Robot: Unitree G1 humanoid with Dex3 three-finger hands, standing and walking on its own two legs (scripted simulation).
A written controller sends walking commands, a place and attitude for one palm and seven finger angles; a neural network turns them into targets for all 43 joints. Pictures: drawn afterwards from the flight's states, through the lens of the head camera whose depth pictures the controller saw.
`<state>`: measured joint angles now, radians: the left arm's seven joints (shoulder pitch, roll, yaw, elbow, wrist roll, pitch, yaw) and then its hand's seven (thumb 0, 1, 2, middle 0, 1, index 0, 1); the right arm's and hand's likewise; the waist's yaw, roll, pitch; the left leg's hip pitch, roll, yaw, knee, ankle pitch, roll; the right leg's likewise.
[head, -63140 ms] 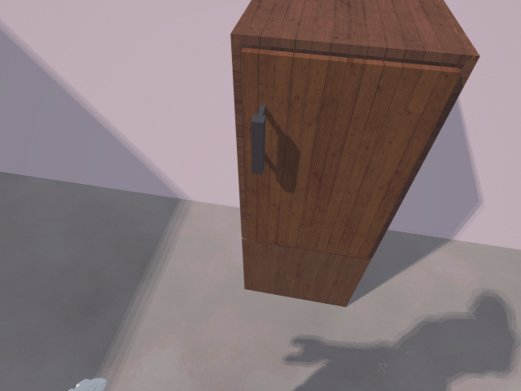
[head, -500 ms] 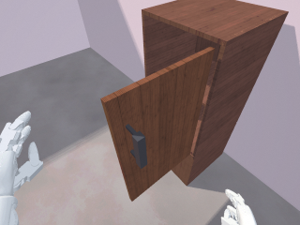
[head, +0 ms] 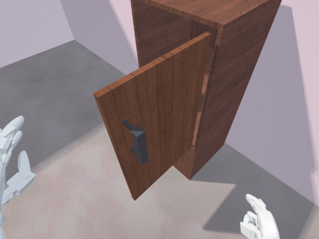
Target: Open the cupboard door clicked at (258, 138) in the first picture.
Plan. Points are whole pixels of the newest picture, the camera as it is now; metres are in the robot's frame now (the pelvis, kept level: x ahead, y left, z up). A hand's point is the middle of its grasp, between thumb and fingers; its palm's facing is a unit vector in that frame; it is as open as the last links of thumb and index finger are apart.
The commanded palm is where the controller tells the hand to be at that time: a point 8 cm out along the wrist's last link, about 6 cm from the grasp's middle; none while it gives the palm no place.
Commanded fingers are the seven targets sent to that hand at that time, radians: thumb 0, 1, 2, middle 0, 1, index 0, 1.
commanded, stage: step back with the hand held close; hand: left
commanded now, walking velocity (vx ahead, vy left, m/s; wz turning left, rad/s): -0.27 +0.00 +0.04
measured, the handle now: (135, 142) +0.34 +0.09 +0.06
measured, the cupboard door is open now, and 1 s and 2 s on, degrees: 90 90 90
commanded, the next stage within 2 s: stop stepping back and stand still in 0.76 s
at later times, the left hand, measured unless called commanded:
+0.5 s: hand out of the picture +0.10 +0.27 +0.15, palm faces +0.49 -0.75 -0.43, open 7.4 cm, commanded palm +0.04 +0.32 +0.17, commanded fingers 0.00 0.90 0.90 -0.20 -0.30 -0.20 -0.30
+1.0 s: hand out of the picture +0.04 +0.23 +0.15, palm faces +0.32 -0.81 -0.49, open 7.4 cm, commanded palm -0.03 +0.29 +0.17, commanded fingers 0.00 0.90 0.90 -0.20 -0.30 -0.20 -0.30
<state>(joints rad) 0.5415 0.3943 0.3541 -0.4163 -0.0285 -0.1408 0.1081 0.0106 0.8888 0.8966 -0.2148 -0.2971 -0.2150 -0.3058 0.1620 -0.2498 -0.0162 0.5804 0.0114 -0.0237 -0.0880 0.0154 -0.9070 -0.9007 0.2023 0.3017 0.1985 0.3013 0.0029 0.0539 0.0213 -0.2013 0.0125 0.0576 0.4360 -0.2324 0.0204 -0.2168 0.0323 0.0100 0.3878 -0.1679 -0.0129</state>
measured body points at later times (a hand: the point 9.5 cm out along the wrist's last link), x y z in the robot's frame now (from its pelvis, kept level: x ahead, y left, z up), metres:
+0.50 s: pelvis -0.09 +0.01 -0.02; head -0.08 +0.02 +0.43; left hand +0.07 +0.31 +0.17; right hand +0.08 -0.23 -0.11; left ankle +0.00 +0.10 -0.74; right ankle +0.02 -0.11 -0.74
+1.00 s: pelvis -0.18 -0.01 -0.01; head -0.16 +0.01 +0.44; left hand +0.01 +0.27 +0.18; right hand -0.01 -0.26 -0.07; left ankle -0.15 +0.08 -0.75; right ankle -0.21 -0.12 -0.74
